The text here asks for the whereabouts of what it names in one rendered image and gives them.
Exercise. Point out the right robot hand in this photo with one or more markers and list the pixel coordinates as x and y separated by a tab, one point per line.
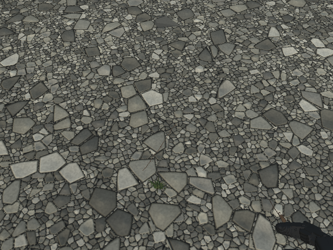
308	233

